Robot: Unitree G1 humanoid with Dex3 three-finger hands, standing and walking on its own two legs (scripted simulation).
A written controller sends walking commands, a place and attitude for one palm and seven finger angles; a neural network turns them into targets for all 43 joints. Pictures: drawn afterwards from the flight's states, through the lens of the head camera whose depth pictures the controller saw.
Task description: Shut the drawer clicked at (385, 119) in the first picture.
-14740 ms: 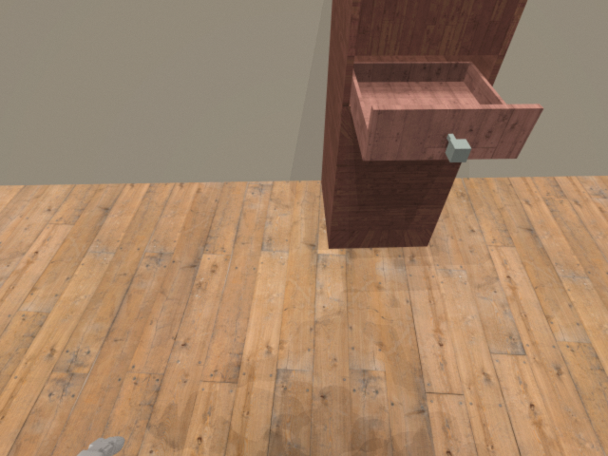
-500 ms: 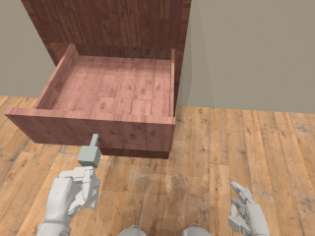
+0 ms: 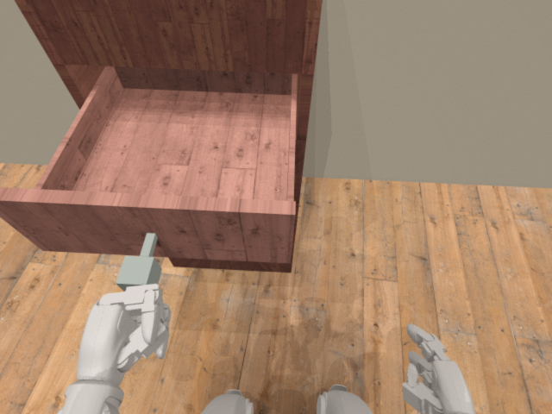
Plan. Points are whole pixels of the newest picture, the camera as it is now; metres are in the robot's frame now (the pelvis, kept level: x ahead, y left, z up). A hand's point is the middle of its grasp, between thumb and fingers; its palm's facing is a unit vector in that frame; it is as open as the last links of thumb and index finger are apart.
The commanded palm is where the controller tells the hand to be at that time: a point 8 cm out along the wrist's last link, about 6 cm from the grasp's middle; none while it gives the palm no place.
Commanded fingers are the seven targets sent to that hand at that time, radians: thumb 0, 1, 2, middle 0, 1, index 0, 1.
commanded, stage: push the drawer shut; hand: left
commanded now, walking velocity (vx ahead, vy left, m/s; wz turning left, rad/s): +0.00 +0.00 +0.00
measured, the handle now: (144, 261) +0.30 +0.20 +0.06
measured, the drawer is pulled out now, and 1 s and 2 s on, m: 0.28 0.22 0.09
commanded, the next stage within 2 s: none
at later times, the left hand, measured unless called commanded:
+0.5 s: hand (165, 318) +0.23 +0.15 +0.05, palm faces -0.01 -1.00 -0.06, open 3.4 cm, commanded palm +0.23 +0.21 +0.06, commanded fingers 0.00 0.90 0.90 -1.40 -1.60 -1.40 -1.60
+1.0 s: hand (175, 273) +0.29 +0.15 +0.05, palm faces -0.03 -1.00 -0.05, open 3.5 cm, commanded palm +0.29 +0.21 +0.06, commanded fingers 0.00 0.90 0.90 -1.40 -1.60 -1.40 -1.60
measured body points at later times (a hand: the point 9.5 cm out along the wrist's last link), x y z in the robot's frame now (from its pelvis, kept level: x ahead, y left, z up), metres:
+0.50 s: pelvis +0.00 -0.01 +0.00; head +0.07 -0.01 +0.44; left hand +0.23 +0.21 +0.06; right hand +0.18 -0.24 -0.08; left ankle -0.02 +0.10 -0.66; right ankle +0.03 -0.10 -0.66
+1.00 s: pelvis -0.03 +0.00 +0.00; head +0.05 -0.01 +0.45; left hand +0.29 +0.21 +0.05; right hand +0.13 -0.24 -0.09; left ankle -0.02 +0.10 -0.66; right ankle +0.02 -0.10 -0.66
